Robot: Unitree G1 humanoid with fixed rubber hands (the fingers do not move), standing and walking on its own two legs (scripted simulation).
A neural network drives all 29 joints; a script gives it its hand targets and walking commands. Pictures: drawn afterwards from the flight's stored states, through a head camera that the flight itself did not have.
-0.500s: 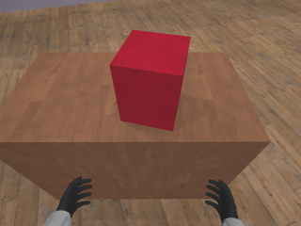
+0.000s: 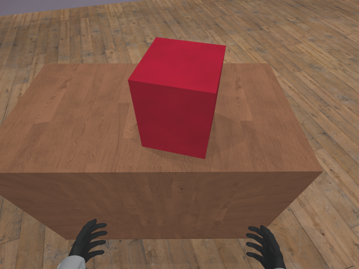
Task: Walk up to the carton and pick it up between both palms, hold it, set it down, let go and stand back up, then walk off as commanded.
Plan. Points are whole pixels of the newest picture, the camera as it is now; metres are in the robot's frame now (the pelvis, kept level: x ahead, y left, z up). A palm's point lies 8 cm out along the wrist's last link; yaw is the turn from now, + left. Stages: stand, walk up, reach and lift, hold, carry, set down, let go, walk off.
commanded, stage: let go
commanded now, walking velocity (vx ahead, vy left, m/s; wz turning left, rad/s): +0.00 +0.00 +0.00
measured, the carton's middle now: (181, 99) +0.54 +0.03 +0.05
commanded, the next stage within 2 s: stand in 0.16 s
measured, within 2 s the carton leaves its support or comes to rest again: neither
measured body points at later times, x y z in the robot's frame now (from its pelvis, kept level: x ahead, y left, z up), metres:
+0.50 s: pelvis +0.03 +0.01 +0.00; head +0.03 +0.02 +0.45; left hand +0.15 +0.30 -0.10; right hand +0.14 -0.24 -0.11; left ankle -0.01 +0.12 -0.74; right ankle +0.02 -0.11 -0.74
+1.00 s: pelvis +0.04 +0.01 +0.00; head +0.03 +0.02 +0.45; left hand +0.14 +0.31 -0.12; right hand +0.12 -0.25 -0.12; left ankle -0.01 +0.12 -0.74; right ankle +0.02 -0.11 -0.74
